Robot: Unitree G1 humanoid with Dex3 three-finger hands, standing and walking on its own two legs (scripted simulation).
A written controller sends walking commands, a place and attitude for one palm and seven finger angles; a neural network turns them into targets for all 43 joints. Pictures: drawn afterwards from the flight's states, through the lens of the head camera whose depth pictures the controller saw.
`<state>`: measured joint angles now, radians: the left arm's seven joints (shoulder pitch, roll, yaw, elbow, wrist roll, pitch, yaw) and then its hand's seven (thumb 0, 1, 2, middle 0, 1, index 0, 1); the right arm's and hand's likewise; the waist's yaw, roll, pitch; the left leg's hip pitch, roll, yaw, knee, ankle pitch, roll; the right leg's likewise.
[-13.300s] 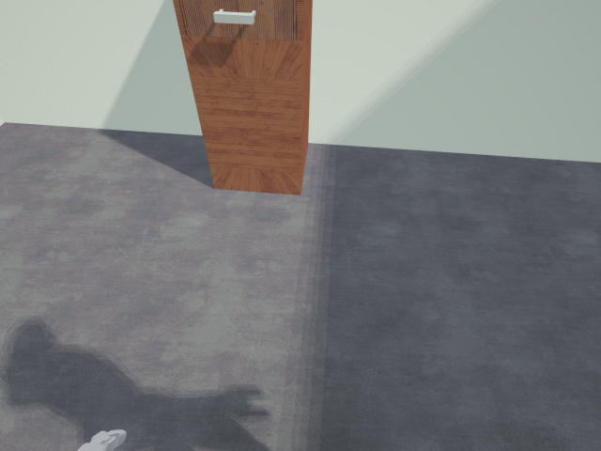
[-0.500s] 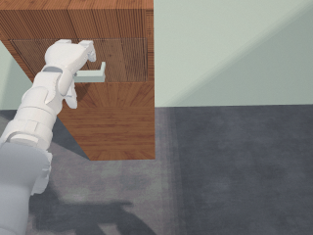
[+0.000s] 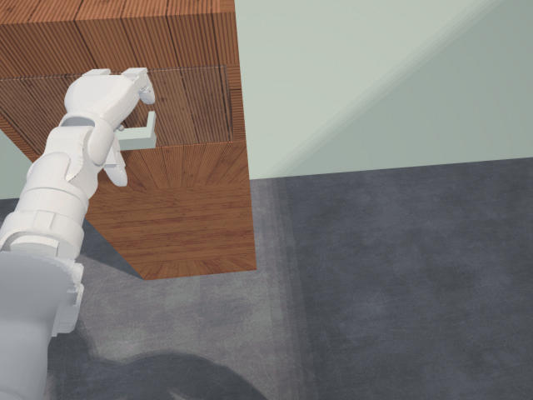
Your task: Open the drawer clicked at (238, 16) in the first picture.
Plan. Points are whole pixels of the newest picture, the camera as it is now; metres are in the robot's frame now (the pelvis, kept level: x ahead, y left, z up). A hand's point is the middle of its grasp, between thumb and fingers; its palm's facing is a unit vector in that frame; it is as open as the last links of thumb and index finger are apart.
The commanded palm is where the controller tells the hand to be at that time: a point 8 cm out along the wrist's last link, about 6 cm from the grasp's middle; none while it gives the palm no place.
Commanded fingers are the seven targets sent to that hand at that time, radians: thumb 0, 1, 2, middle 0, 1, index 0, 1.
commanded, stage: move the hooked fingers above the handle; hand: left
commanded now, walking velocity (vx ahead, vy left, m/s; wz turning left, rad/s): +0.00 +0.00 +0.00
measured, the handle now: (118, 129) +0.55 +0.24 +0.06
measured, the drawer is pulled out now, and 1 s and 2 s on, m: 0.00 0.00 0.00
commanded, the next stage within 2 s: none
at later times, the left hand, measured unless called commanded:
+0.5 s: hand (131, 122) +0.50 +0.19 +0.12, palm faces -0.01 -0.04 -1.00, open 13.8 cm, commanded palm +0.49 +0.23 +0.18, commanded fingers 0.00 -0.50 0.30 -0.30 -1.20 -0.30 -1.20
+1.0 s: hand (115, 133) +0.48 +0.21 +0.12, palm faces -0.07 +0.02 -1.00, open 13.8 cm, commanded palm +0.49 +0.23 +0.18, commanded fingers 0.00 -0.50 0.30 -0.30 -1.20 -0.30 -1.20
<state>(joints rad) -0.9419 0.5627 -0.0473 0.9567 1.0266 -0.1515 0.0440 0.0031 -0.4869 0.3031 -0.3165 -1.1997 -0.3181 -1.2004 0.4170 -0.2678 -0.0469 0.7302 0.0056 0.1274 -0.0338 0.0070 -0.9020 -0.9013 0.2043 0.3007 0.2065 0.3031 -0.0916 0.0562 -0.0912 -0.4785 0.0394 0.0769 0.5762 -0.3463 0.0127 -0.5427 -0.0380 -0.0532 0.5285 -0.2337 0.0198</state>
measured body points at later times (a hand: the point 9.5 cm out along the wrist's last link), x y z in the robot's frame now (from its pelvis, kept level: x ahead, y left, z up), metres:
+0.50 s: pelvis -0.01 -0.01 +0.00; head +0.08 -0.01 +0.44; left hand +0.50 +0.19 +0.17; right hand +0.05 -0.30 -0.12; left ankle -0.05 +0.11 -0.73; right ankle +0.00 -0.14 -0.73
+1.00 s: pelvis -0.02 -0.01 +0.00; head +0.07 -0.02 +0.44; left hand +0.48 +0.21 +0.17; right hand +0.00 -0.30 -0.13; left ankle -0.05 +0.11 -0.73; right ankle +0.00 -0.14 -0.73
